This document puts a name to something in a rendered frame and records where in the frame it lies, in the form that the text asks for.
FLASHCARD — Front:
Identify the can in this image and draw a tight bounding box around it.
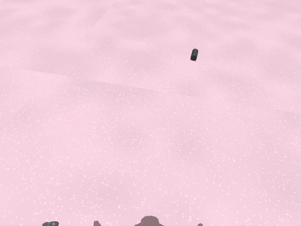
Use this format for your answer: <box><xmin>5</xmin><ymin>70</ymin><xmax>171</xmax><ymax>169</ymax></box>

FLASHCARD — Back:
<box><xmin>191</xmin><ymin>49</ymin><xmax>198</xmax><ymax>61</ymax></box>

